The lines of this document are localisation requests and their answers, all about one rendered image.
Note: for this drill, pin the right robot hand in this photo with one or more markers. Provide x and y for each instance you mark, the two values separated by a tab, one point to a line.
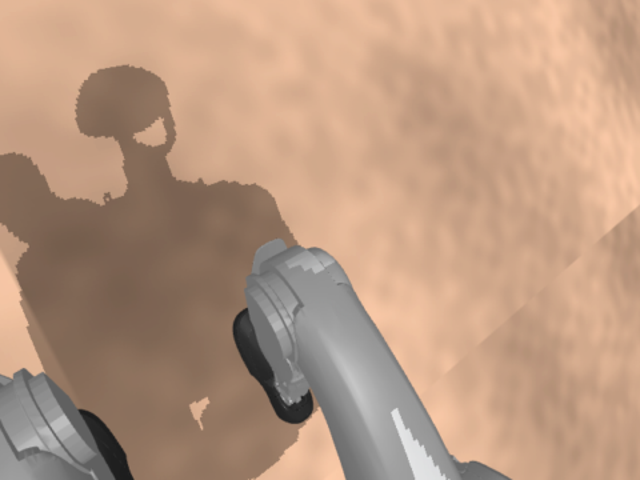
477	471

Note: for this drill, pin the right robot foot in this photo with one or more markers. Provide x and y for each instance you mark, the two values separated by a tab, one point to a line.
259	368

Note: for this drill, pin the left robot foot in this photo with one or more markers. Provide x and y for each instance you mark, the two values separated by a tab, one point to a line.
108	446

